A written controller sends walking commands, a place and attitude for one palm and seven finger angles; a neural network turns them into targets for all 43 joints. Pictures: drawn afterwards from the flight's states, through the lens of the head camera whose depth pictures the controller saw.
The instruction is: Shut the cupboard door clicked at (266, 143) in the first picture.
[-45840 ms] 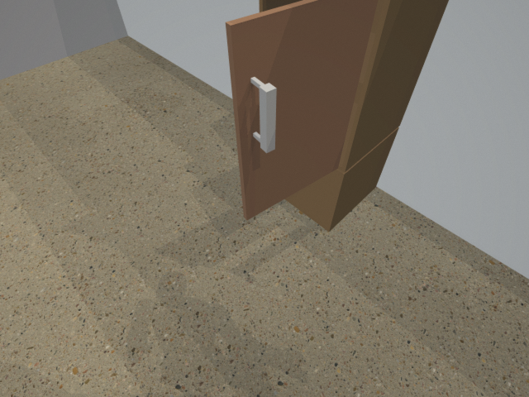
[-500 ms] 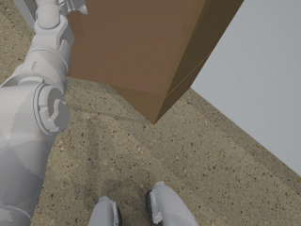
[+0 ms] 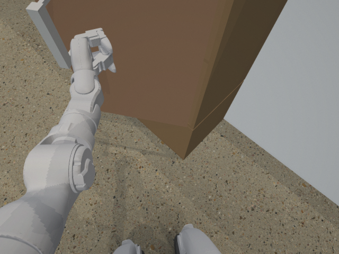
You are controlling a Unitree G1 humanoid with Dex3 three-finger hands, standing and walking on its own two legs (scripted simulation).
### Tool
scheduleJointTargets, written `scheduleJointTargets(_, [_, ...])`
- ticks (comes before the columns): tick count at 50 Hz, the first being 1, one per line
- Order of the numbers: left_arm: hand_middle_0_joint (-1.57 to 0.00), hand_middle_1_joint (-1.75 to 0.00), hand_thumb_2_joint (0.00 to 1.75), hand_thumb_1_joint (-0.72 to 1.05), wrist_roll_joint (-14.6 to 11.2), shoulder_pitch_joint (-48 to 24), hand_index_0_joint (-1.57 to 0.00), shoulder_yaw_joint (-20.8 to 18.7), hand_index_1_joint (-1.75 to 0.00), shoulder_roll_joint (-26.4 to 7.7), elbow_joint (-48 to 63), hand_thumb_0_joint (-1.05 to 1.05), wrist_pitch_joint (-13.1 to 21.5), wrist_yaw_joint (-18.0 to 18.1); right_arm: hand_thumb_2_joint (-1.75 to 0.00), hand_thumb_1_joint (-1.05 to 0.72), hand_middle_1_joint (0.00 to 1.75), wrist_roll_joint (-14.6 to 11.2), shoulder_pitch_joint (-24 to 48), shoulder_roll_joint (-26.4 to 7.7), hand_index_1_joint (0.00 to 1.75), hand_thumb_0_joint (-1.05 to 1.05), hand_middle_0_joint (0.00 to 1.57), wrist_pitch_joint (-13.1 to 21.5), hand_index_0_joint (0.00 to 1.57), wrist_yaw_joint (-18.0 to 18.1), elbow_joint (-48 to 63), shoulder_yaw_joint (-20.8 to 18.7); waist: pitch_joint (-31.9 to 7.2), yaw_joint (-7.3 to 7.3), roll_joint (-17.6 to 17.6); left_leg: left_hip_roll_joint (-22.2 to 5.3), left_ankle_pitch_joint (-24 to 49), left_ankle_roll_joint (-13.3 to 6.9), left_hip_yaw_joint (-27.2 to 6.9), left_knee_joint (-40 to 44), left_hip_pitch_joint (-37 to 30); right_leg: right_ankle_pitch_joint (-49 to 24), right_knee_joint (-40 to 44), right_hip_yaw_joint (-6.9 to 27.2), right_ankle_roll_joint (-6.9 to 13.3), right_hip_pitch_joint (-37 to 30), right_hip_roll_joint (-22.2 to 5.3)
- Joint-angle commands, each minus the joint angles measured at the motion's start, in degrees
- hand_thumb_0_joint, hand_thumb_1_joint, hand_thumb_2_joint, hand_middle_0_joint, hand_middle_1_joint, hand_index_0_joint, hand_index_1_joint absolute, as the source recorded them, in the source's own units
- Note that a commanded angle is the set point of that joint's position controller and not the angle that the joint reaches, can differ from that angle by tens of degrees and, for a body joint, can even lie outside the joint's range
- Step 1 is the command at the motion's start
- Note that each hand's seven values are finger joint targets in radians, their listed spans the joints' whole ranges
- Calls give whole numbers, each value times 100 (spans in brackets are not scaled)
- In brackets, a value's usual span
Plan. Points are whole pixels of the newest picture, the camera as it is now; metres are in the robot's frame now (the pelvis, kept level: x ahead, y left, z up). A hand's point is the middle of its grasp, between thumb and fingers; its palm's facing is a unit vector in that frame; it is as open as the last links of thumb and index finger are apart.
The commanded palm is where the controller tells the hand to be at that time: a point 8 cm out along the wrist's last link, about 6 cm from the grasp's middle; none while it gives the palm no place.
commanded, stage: pull the fist back off the door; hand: left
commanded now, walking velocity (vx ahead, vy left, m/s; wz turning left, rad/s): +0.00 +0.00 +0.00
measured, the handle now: (57, 33) +0.64 +0.18 +0.10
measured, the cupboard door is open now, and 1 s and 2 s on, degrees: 33 33 33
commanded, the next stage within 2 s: draw the hand back to the body in 0.18 s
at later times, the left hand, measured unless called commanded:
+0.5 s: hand (93, 67) +0.49 +0.09 +0.13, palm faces +0.09 -1.00 -0.04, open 3.1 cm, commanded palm +0.44 +0.14 +0.13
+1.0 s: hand (23, 151) +0.31 +0.17 +0.17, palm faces +0.13 -0.97 -0.19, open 3.1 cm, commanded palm +0.27 +0.22 +0.18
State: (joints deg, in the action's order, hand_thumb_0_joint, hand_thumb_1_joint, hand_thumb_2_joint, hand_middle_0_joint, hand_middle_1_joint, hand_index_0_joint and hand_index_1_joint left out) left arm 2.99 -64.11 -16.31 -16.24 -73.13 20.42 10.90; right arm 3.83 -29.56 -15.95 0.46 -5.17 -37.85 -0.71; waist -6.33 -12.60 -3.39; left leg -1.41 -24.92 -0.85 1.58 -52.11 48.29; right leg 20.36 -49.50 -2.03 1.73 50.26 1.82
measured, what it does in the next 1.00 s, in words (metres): stands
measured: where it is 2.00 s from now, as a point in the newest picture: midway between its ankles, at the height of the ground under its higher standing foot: outside the picture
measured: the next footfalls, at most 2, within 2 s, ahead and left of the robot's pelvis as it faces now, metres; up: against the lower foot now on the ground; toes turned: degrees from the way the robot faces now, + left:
none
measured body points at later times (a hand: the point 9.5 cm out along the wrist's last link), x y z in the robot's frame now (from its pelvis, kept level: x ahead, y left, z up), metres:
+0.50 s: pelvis +0.02 +0.00 +0.02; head +0.09 -0.02 +0.46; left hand +0.48 +0.14 +0.14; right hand +0.04 -0.25 -0.12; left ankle -0.01 +0.11 -0.69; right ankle +0.02 -0.10 -0.69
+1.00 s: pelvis +0.00 +0.00 +0.05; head -0.02 -0.02 +0.50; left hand +0.30 +0.22 +0.18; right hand +0.19 -0.22 -0.03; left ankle -0.01 +0.11 -0.69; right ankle +0.02 -0.10 -0.69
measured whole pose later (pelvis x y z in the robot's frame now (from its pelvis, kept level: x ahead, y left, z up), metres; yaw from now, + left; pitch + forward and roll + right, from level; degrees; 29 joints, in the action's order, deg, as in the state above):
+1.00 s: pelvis +0.00 +0.00 +0.05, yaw +1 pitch -1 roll +0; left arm -5.0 -5.9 -3.5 -14.2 -10.3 4.9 1.4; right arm -3.3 -9.3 -13.4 -1.6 4.5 -32.1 1.8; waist -1.7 0.5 -2.5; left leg 0.5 -16.3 -1.0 1.3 -29.6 11.9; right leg 13.8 -29.6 -1.8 1.3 14.6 0.5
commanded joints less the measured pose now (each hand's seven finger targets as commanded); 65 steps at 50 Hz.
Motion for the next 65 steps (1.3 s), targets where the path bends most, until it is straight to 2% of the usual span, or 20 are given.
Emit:
scheduleJointTargets(1, [-130,-150,90,90,-348,-2705,-130,101,-150,-611,1760,0,458,-143,-90,-90,30,-72,-796,-805,30,0,20,52,20,97,304,-367,-2736,-7,100,217,1694,-73,-94,520,-1524,-2062,710,185,-108,-2089,40])
scheduleJointTargets(4, [-130,-150,90,90,-485,-2614,-130,255,-150,-395,2369,0,745,-195,-90,-90,30,-87,-633,-741,30,0,20,96,20,149,307,-381,-3092,69,-32,206,2100,-46,-131,491,-1954,-2454,593,147,-109,-2197,38])
scheduleJointTargets(5, [-130,-150,90,90,-444,-2645,-130,472,-150,-204,2507,0,823,-220,-90,-90,30,-87,-567,-713,30,0,20,105,20,149,282,-382,-3039,44,-205,182,2208,-31,-150,469,-2116,-2466,557,122,-105,-2025,30])
scheduleJointTargets(9, [-130,-150,90,90,-248,-2698,-130,861,-150,84,2153,0,774,-170,-90,-90,30,-116,-470,-705,30,0,20,67,20,174,120,-395,-2550,-127,-100,145,2100,-21,-239,462,-2157,-2205,556,56,-118,-1580,12])
scheduleJointTargets(15, [-130,-150,90,90,-450,-2310,-130,348,-150,-238,1256,0,217,-50,-90,-90,30,-161,-313,-753,30,0,20,-64,20,264,201,-299,-2254,-8,505,247,1867,-47,-187,649,-1584,-2259,654,87,-125,-2048,-20])
scheduleJointTargets(18, [-130,-150,90,90,-528,-1428,-130,-241,-150,-758,1973,0,424,-114,-90,-90,30,-161,-187,-719,30,0,20,-74,20,275,520,-299,-3042,556,301,271,2537,-36,-61,698,-1913,-2993,520,150,-67,-2825,-25])
scheduleJointTargets(20, [-130,-150,90,90,-523,-749,-130,-214,-150,-748,2737,0,651,-243,-90,-90,30,-177,-66,-629,30,0,20,-55,20,251,722,-294,-3405,810,289,256,2983,-31,0,715,-2088,-3509,453,188,-55,-3224,-34])
scheduleJointTargets(23, [-130,-150,90,90,-486,369,-130,143,-150,-447,3507,0,633,-488,-90,-90,30,-272,57,-564,30,0,20,-62,20,222,923,-331,-3036,934,509,212,3147,-92,103,890,-2019,-3884,576,199,-41,-3619,-33])
scheduleJointTargets(25, [-130,-150,90,90,-625,950,-130,353,-150,-241,4063,0,349,-684,-90,-90,30,-396,240,-572,30,0,20,-79,20,237,1019,-351,-2686,960,737,181,2939,-106,154,1100,-2132,-3837,811,168,-74,-3749,-12])
scheduleJointTargets(28, [-130,-150,90,90,-1010,1084,-130,757,-150,163,4879,0,-181,-967,-90,-90,30,-557,525,-571,30,0,20,-68,20,379,1083,-349,-2215,824,755,149,2636,-115,170,1354,-2552,-3430,1178,101,-129,-3719,4])
scheduleJointTargets(32, [-130,-150,90,90,-1259,1151,-130,853,-150,97,5687,0,-559,-1148,-90,-90,30,-641,1006,-515,30,0,20,84,20,587,1053,-241,-1533,832,684,177,1833,-146,89,1667,-2737,-2443,1608,114,-149,-3560,-29])
scheduleJointTargets(35, [-130,-150,90,90,-1183,1622,-130,893,-150,-3,6285,0,-543,-1163,-90,-90,30,-645,1298,-434,30,0,20,254,20,663,1038,-163,-1456,997,-4,177,1758,-128,14,1796,-3128,-2073,1636,74,-77,-3455,-46])
scheduleJointTargets(40, [-116,-135,90,90,-1345,2962,-116,716,-135,-192,6389,0,-987,-1369,-90,-90,30,-719,1817,-461,30,0,20,340,20,717,1179,-44,-895,1243,490,198,1293,-100,-27,2143,-2966,-1482,1885,78,-79,-3656,-127])
scheduleJointTargets(41, [-113,-132,90,90,-908,3207,-113,1030,-132,-508,6826,0,-948,-1137,-90,-90,30,-720,2042,-293,30,0,20,215,20,805,1244,-60,-686,1196,812,208,1242,-118,-9,2400,-3042,-1173,2244,343,-137,-3842,-255])
scheduleJointTargets(43, [-108,-126,90,90,-908,3753,-108,808,-126,-609,6943,0,-1058,-982,-90,-90,30,-719,2221,-310,30,0,20,98,20,904,1301,-29,-381,1272,1028,205,1111,-149,-16,2527,-3012,-817,2509,392,-174,-3986,-321])
scheduleJointTargets(47, [-97,-114,90,90,-850,4117,-97,734,-114,-709,7554,0,-1227,-873,-90,-90,30,-701,2511,-236,30,0,20,-16,20,992,1341,84,-65,1293,643,158,1082,-153,-41,2827,-3431,-685,2766,334,-140,-4097,-303])
scheduleJointTargets(50, [-89,-105,90,90,-793,4239,-89,719,-105,-778,8224,0,-1271,-788,-90,-90,30,-678,2591,-207,30,0,20,10,20,1023,1345,146,-122,1296,-110,136,1173,-110,-111,3060,-3813,-779,2880,248,-75,-4243,-266])
scheduleJointTargets(54, [-78,-93,90,90,-727,4713,-78,745,-93,-791,9031,0,-1311,-671,-90,-90,30,-610,2632,-224,30,0,20,181,20,1015,1329,195,-196,1312,-411,100,1361,-63,-242,3310,-4169,-1005,2940,125,-32,-4435,-198])
scheduleJointTargets(62, [-56,-69,90,90,-750,6691,-56,54,-69,-1034,9451,0,-1453,-599,-90,-90,30,-519,2680,-244,30,0,20,250,20,994,1252,147,141,1484,443,90,1858,-71,-210,3404,-4121,-1400,3032,40,-87,-4717,-190])
scheduleJointTargets(65, [-47,-60,90,90,-758,7259,-47,-309,-60,-1234,9815,0,-1437,-596,-90,-90,30,-507,2698,-231,30,0,20,256,20,969,1249,119,103,1561,192,81,2124,-45,-195,3366,-4110,-1618,2989,47,-79,-4854,-218])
